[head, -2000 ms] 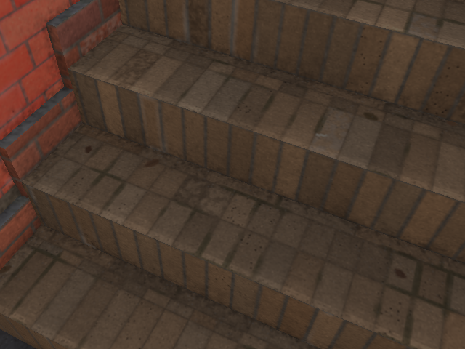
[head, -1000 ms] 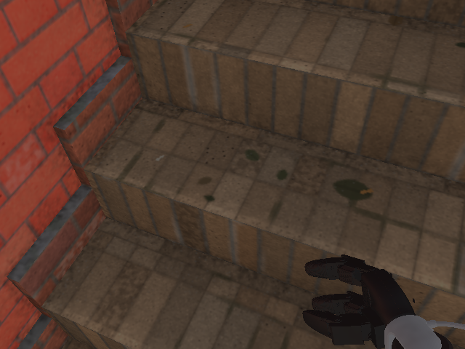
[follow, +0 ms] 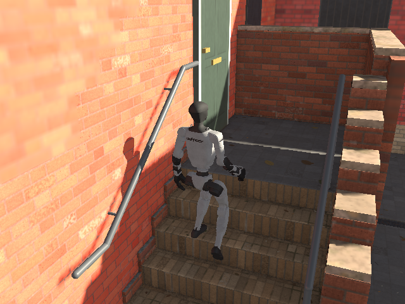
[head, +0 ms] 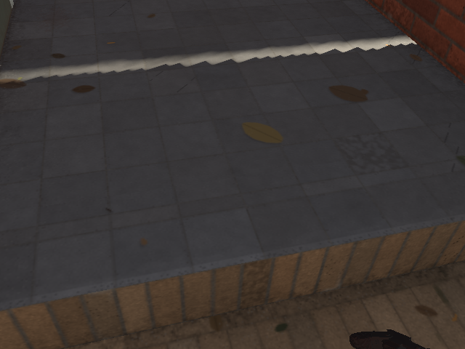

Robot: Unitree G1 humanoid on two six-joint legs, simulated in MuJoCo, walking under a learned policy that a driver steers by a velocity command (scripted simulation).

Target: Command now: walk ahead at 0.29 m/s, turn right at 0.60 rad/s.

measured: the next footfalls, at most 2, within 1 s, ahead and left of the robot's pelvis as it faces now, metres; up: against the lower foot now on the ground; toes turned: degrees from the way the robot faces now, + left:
right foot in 0.52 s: +0.21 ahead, -0.16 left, +0.00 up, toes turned -23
left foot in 0.92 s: +0.15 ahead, +0.11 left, +0.00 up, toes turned -10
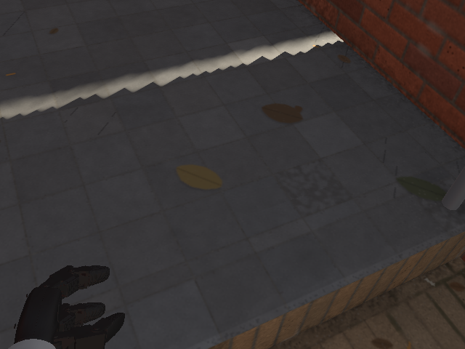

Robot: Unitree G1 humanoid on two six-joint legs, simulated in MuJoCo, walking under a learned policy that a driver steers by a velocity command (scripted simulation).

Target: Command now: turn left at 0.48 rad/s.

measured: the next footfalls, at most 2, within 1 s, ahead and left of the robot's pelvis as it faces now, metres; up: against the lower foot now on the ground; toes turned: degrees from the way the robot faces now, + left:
right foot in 0.32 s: +0.01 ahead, -0.13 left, +0.00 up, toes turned +21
left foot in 0.82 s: -0.08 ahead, +0.11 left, +0.00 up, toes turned +30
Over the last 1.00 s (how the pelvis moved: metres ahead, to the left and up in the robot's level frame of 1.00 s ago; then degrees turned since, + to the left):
0.19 0.00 0.12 -7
